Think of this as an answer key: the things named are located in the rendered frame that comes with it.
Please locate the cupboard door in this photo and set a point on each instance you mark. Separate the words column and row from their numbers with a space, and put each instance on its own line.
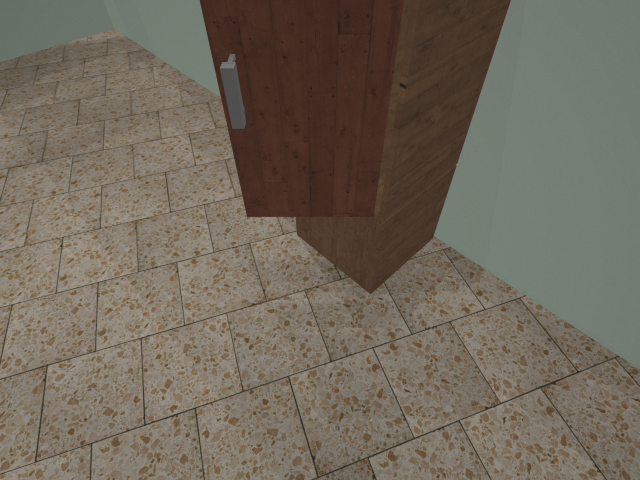
column 315, row 79

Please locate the handle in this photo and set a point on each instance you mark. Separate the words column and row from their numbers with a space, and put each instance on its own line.
column 233, row 95

